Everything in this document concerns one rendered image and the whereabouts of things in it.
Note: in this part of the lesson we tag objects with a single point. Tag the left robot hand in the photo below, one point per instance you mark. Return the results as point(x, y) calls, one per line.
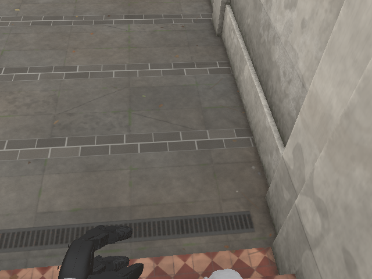
point(80, 263)

